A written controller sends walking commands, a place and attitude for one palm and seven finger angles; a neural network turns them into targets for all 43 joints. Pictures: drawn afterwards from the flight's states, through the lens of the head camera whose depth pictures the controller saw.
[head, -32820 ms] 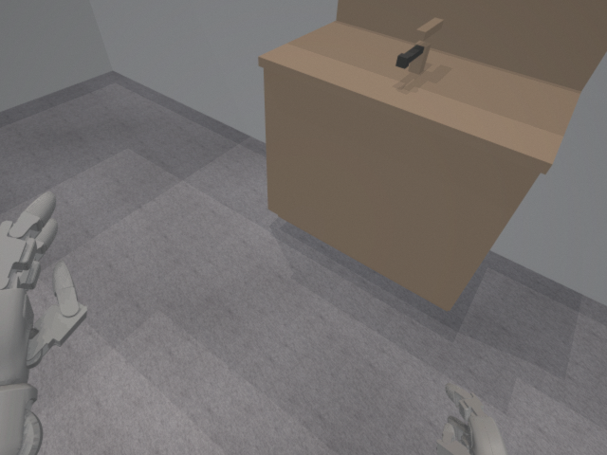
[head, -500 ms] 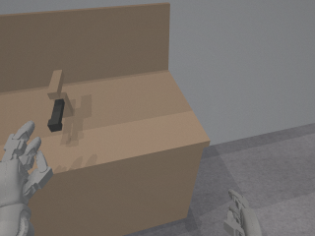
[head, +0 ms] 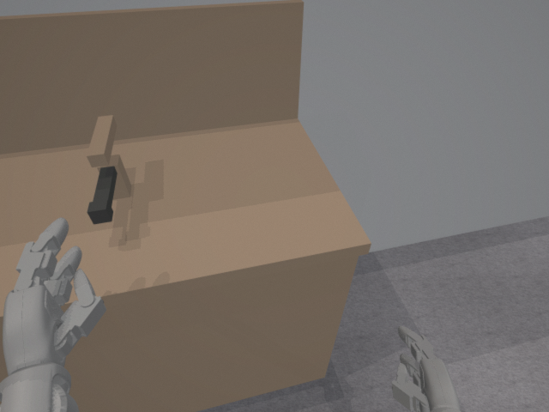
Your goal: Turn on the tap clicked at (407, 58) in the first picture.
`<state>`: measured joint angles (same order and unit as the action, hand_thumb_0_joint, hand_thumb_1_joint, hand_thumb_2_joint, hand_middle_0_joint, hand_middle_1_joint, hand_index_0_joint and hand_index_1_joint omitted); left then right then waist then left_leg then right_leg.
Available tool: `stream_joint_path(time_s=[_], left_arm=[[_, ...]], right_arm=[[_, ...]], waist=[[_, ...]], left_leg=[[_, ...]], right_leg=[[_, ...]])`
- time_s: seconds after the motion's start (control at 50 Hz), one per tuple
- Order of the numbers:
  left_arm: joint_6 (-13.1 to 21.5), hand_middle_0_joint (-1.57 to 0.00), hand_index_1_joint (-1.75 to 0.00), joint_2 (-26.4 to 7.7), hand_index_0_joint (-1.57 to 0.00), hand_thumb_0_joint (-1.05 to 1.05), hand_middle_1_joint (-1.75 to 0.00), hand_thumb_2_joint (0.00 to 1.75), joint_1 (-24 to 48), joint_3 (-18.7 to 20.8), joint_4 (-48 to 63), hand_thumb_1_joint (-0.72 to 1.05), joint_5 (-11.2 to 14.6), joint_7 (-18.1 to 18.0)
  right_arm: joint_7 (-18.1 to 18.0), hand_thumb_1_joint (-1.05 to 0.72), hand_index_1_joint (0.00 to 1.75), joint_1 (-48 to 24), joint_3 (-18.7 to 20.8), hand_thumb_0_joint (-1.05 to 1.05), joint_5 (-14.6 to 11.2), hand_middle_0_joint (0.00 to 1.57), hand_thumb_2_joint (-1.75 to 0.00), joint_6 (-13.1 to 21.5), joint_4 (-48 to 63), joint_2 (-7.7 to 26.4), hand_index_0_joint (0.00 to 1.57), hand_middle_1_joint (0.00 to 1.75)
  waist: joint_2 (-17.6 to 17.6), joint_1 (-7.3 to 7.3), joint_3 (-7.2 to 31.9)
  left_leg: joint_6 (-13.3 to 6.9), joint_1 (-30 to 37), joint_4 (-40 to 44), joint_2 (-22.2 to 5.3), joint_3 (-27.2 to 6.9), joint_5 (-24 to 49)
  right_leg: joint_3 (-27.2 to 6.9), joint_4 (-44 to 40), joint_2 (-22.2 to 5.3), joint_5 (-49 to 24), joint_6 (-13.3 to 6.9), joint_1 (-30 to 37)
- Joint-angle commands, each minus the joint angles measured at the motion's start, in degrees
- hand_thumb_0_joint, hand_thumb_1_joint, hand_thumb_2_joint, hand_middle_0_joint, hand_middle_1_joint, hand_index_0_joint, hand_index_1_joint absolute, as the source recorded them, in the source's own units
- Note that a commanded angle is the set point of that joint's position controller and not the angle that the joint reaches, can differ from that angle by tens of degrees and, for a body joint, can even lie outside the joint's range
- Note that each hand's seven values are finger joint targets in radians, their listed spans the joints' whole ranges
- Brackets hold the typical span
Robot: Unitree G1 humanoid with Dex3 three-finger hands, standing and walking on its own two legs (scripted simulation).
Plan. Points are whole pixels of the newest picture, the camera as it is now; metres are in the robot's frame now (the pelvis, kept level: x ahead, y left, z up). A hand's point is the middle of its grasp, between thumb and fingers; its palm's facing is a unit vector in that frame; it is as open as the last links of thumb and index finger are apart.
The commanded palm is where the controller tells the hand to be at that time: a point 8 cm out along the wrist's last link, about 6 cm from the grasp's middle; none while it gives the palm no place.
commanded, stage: turn the palm inward beside the body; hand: left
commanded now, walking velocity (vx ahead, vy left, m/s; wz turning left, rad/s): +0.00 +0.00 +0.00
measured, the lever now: (100, 211) +0.37 +0.34 +0.10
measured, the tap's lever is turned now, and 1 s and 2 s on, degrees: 0 0 0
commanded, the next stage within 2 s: reach beside the lever's end, fingers flat in 0.38 s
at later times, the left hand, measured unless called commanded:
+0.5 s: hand (129, 294) +0.20 +0.20 +0.15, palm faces +0.47 -0.87 -0.11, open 7.4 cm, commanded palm +0.15 +0.25 +0.16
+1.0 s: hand (104, 277) +0.23 +0.25 +0.13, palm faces +0.53 -0.84 -0.13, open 7.4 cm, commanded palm +0.18 +0.29 +0.14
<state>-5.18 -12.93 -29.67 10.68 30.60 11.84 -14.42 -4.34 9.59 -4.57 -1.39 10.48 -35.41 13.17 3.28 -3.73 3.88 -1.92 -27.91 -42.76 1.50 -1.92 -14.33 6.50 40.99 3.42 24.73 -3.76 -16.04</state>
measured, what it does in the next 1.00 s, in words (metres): stands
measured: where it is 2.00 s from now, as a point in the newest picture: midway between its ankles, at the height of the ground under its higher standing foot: outside the picture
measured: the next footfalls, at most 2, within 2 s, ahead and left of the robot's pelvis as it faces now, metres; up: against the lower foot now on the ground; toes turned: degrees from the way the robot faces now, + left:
none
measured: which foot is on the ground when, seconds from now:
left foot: down 0.00-1.00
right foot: down 0.00-1.00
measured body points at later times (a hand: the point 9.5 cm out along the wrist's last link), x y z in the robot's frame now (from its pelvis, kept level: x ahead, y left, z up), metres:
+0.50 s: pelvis +0.02 -0.03 +0.00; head -0.01 -0.05 +0.45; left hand +0.17 +0.24 +0.15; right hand +0.22 -0.24 -0.06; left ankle +0.09 +0.09 -0.71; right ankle -0.03 -0.08 -0.71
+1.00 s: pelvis +0.02 -0.04 +0.01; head +0.00 -0.06 +0.46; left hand +0.20 +0.29 +0.14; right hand +0.20 -0.27 -0.07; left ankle +0.09 +0.09 -0.71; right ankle -0.03 -0.08 -0.71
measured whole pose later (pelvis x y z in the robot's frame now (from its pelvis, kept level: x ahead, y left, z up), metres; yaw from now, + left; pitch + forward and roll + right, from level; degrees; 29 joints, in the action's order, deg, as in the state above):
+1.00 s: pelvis +0.02 -0.04 +0.01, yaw +0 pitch +1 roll -1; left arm -3.3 -16.2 -19.8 21.4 10.8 16.0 -7.2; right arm -6.4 11.4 -2.3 -2.5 11.2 -39.4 14.6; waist 3.3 -2.9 4.4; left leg 0.7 -25.7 -39.3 -0.2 -2.7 -14.3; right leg 6.6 36.7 5.4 24.1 -6.2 -13.8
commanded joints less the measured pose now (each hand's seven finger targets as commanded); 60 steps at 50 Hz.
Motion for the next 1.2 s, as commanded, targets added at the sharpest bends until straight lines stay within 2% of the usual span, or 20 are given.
stream_joint_path(time_s=[0.0,0.14,0.26,0.28,0.32,0.36,0.38,0.44,0.46,0.6,0.64,0.68,0.74,0.8,0.84,0.86,0.96,1.02,1.08,1.18], left_arm=[[3.01,-0.2,-0.3,-6.77,-0.2,0.0,-0.3,0.9,4.45,4.46,12.52,0.9,0.02,-0.01],[0.99,-0.2,-0.3,-7.31,-0.2,0.0,-0.3,0.9,4.18,5.53,12.38,0.9,0.99,0.61],[3.33,-0.2,-0.3,-8.57,-0.2,0.0,-0.3,0.9,5.69,6.33,13.28,0.9,-0.49,-0.84],[3.69,-0.2,-0.3,-6.45,-0.2,0.0,-0.3,0.9,5.55,4.46,13.56,0.9,-0.48,-0.67],[3.88,-0.2,-0.3,-6.71,-0.2,0.0,-0.3,0.9,4.44,4.7,12.22,0.9,0.07,-0.18],[3.42,-0.2,-0.3,-7.98,-0.2,0.0,-0.3,0.9,3.03,6.15,10.78,0.9,0.36,0.28],[3.25,-0.2,-0.3,-5.79,-0.2,0.0,-0.3,0.9,3.83,3.81,11.46,0.9,0.57,0.77],[2.49,-0.2,-0.3,-7.06,-0.2,0.0,-0.3,0.9,3.26,5.34,10.46,0.9,1.31,1.25],[2.24,-0.2,-0.3,-8.24,-0.2,0.0,-0.3,0.9,3.27,6.5,10.01,0.9,0.86,1.03],[3.59,-0.2,-0.3,-10.91,-0.2,0.0,-0.3,0.9,9.52,10.52,6.05,0.9,1.32,0.25],[4.23,-0.2,-0.3,-11.66,-0.2,0.0,-0.3,0.9,9.37,12.17,3.65,0.9,2.08,1.03],[4.8,-0.2,-0.3,-12.04,-0.2,0.0,-0.3,0.9,10.83,13.16,2.22,0.9,2.49,2.03],[5.08,-0.2,-0.3,-13.14,-0.2,0.0,-0.3,0.9,12.37,14.2,-0.88,0.9,3.3,4.4],[5.06,-0.2,-0.3,-13.61,-0.2,0.0,-0.3,0.9,13.75,15.01,-3.41,0.9,3.9,6.01],[4.87,-0.2,-0.3,-14.75,-0.2,0.0,-0.3,0.9,14.89,16.35,-5.9,0.9,4.6,7.02],[4.99,-0.2,-0.3,-15.83,-0.2,0.0,-0.3,0.9,15.93,17.28,-7.27,0.9,4.21,7.06],[7.09,-0.2,-0.29,-16.86,-0.2,0.0,-0.29,0.9,16.97,18.8,-7.81,0.9,3.5,6.66],[8.58,-0.19,-0.28,-15.57,-0.19,0.0,-0.28,0.9,17.87,17.54,-8.22,0.9,3.38,6.49],[9.64,-0.19,-0.27,-14.34,-0.19,0.0,-0.27,0.9,18.8,16.09,-8.74,0.9,2.9,6.26],[9.62,-0.19,-0.26,-14.76,-0.19,0.0,-0.26,0.9,21.11,16.38,-11.73,0.9,3.06,6.24]], right_arm=[[-0.54,-0.9,0.3,-9.28,2.68,0.0,-0.46,0.2,-0.9,3.35,10.64,6.35,0.2,0.3],[-0.76,-0.9,0.3,-8.96,2.76,0.0,-0.53,0.2,-0.9,2.6,11.07,6.41,0.2,0.3],[-0.42,-0.9,0.3,-8.29,2.97,0.0,-0.38,0.2,-0.9,2.9,10.24,6.23,0.2,0.3],[-0.2,-0.9,0.3,-7.95,2.87,0.0,-0.29,0.2,-0.9,3.03,10.74,5.93,0.2,0.3],[-0.18,-0.9,0.3,-8.06,2.99,0.0,-0.26,0.2,-0.9,3.27,10.91,6.2,0.2,0.3],[-0.37,-0.9,0.3,-7.72,3.09,0.0,-0.46,0.2,-0.9,3.14,10.27,6.35,0.2,0.3],[-0.34,-0.9,0.3,-7.98,2.94,0.0,-0.67,0.2,-0.9,3.03,10.86,6.1,0.2,0.3],[-0.69,-0.9,0.3,-7.99,3.11,0.0,-0.6,0.2,-0.9,3.04,10.9,6.44,0.2,0.3],[-0.8,-0.9,0.3,-8.08,3.19,0.0,-0.75,0.2,-0.9,2.91,10.29,6.43,0.2,0.3],[-1.37,-0.9,0.3,-7.41,3.33,0.0,-0.65,0.2,-0.9,2.27,9.39,6.23,0.2,0.3],[-1.58,-0.9,0.3,-7.61,3.51,0.0,-0.57,0.2,-0.9,2.32,8.87,6.38,0.2,0.3],[-1.76,-0.9,0.3,-7.36,3.58,0.0,-0.82,0.2,-0.9,2.26,8.11,6.12,0.2,0.3],[-1.99,-0.9,0.3,-7.17,3.64,0.0,-1.03,0.2,-0.9,2.76,7.43,6.56,0.2,0.3],[-2.26,-0.9,0.3,-6.52,3.83,0.0,-1.32,0.2,-0.9,3.35,6.84,6.73,0.2,0.3],[-2.62,-0.9,0.3,-6.49,3.98,0.0,-1.38,0.2,-0.9,3.49,6.36,7.2,0.2,0.3],[-2.8,-0.9,0.3,-6.76,4.06,0.0,-1.7,0.2,-0.9,3.48,5.53,6.96,0.2,0.3],[-2.38,-0.9,0.3,-6.07,4.57,0.0,-1.25,0.2,-0.9,4.39,5.21,7.07,0.2,0.3],[-1.88,-0.9,0.3,-5.68,4.83,0.0,-0.99,0.2,-0.9,4.96,5.74,7.37,0.2,0.3],[-1.5,-0.9,0.3,-5.61,4.86,0.0,-1.05,0.2,-0.9,5.16,5.64,7.29,0.2,0.3],[-1.53,-0.9,0.3,-5.67,5.04,0.0,-1.06,0.2,-0.9,4.97,5.63,7.88,0.2,0.3]], waist=[[0.57,-0.05,3.28],[-2.64,-0.33,4.06],[2.31,-0.32,3.53],[1.67,0.18,4.14],[-1.02,0.12,4.4],[-0.99,-0.46,4.38],[-0.69,0.14,3.92],[-3.87,0.05,4.18],[-2.15,-0.37,3.22],[-2.54,0.51,1.89],[-4.16,0.37,3.1],[-1.26,0.2,3.87],[-1.71,0.62,3.99],[-0.46,0.62,3.5],[-4.03,0.75,3.35],[-2.9,0.69,1.96],[-0.43,0.1,5.28],[-1.13,0.5,6.53],[1.58,0.81,6.01],[-1.26,1.07,5.44]], left_leg=[[0.26,11.44,8.55,-2.36,-4.43,-4.73],[-0.02,12.18,6.99,-2.0,-2.73,1.98],[0.08,12.62,6.16,-1.64,-2.45,2.12],[0.1,12.92,6.12,-1.64,-2.49,2.74],[-0.11,12.16,5.5,-1.58,-2.17,3.14],[-0.16,11.73,4.91,-1.31,-1.88,4.08],[-0.15,11.8,5.05,-1.32,-1.69,3.81],[-0.22,11.46,4.5,-1.39,-1.53,4.69],[-0.21,11.62,4.32,-1.23,-1.44,5.03],[0.04,10.3,4.11,-1.01,-1.29,3.42],[0.09,9.73,3.67,-0.89,-1.16,3.73],[0.25,10.08,3.79,-0.7,-0.88,4.42],[0.18,9.96,3.82,-0.77,-0.89,5.15],[0.23,10.12,4.48,-0.76,-1.08,5.08],[0.17,8.99,4.57,-0.69,-1.37,4.53],[0.11,9.23,4.67,-0.66,-1.19,4.3],[0.03,10.53,5.19,-0.44,-1.07,5.98],[-0.09,10.96,5.33,-0.34,-1.2,6.32],[-0.2,11.71,5.54,-0.24,-0.96,6.58],[-0.35,11.18,6.24,-0.32,-1.38,5.29]], right_leg=[[-3.05,-9.61,-2.81,-5.23,1.57,-9.67],[-3.73,-10.98,-3.14,-10.18,2.06,-7.75],[-4.44,-11.11,-3.27,-9.99,1.85,-8.68],[-4.0,-10.46,-3.27,-10.8,1.83,-8.4],[-4.54,-10.81,-3.42,-12.07,2.2,-8.02],[-5.4,-11.52,-3.83,-14.27,2.36,-6.9],[-5.3,-11.41,-3.96,-14.3,2.42,-7.19],[-6.28,-12.07,-4.58,-17.52,3.17,-6.2],[-6.69,-12.6,-4.75,-18.11,3.04,-6.19],[-8.39,-13.46,-5.25,-17.77,3.79,-6.67],[-9.38,-13.63,-5.72,-20.32,4.42,-5.65],[-10.11,-13.71,-6.13,-22.69,4.45,-4.22],[-10.44,-13.62,-6.37,-26.09,4.88,-3.78],[-10.19,-13.79,-6.13,-25.61,4.69,-3.86],[-10.9,-14.27,-6.44,-26.23,5.31,-3.37],[-11.0,-14.93,-6.37,-25.58,5.21,-3.93],[-9.52,-13.46,-5.72,-26.23,4.68,-3.35],[-8.43,-12.41,-5.07,-25.05,4.37,-3.97],[-7.45,-12.02,-4.5,-23.18,3.66,-5.0],[-6.37,-12.03,-3.52,-18.62,3.13,-6.42]])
